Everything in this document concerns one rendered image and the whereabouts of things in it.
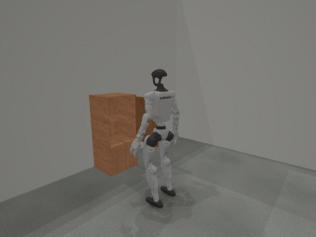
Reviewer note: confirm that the cupboard door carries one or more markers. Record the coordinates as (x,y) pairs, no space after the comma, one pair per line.
(139,112)

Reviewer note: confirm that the robot right forearm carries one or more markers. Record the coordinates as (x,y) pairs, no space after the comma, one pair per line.
(175,123)

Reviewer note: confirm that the robot left upper arm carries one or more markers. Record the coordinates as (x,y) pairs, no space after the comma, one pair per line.
(148,101)

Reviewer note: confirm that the humanoid robot torso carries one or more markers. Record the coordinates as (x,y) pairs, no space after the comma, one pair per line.
(161,112)

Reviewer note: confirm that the robot right hand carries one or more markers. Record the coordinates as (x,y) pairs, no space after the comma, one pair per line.
(176,133)

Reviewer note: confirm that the robot left forearm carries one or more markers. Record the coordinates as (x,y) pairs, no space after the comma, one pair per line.
(142,129)

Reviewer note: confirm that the humanoid robot head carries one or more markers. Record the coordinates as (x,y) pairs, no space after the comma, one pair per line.
(159,73)

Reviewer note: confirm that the robot left hand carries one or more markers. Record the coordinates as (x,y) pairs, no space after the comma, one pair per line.
(135,145)

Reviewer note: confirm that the robot right upper arm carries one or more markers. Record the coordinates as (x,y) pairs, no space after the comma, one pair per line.
(174,103)

